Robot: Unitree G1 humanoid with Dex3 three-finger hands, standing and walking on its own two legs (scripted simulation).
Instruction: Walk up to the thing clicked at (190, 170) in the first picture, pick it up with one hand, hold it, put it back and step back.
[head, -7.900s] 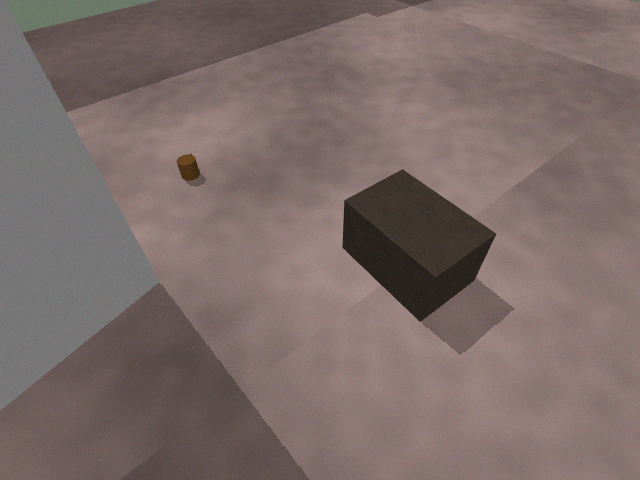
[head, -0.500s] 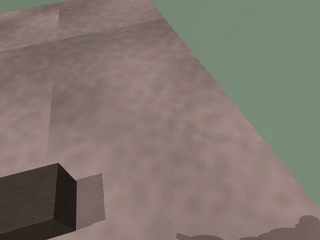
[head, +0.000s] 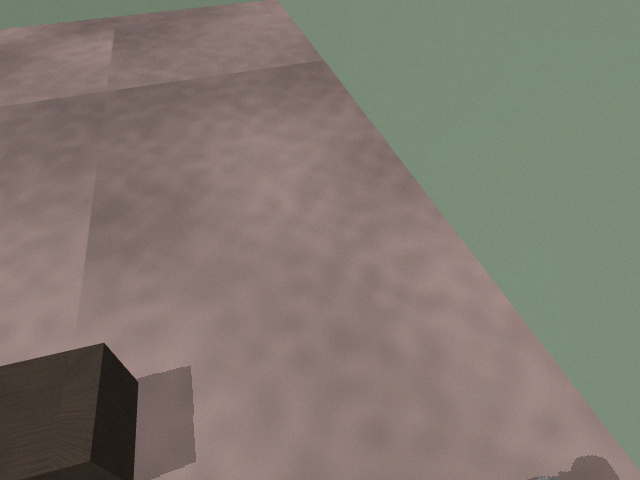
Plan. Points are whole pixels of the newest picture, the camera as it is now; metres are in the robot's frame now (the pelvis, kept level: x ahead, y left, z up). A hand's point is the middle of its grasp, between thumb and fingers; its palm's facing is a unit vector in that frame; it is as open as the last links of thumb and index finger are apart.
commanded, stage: walk up
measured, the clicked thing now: out of the picture -0.39 +1.74 -0.73
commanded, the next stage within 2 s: stand in 0.14 s
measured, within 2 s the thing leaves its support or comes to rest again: neither
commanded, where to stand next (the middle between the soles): +0.05 +0.00 m, yaw +0 degrees
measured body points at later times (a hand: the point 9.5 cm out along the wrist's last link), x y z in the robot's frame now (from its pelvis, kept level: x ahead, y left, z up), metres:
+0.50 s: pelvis -0.01 -0.01 +0.00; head +0.00 -0.01 +0.45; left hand +0.07 +0.29 -0.13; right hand +0.06 -0.32 -0.13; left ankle +0.01 +0.13 -0.74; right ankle +0.00 -0.14 -0.74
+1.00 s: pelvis -0.01 -0.02 +0.00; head +0.00 -0.02 +0.45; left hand +0.08 +0.29 -0.13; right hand +0.06 -0.32 -0.13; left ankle +0.01 +0.13 -0.74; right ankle +0.00 -0.14 -0.74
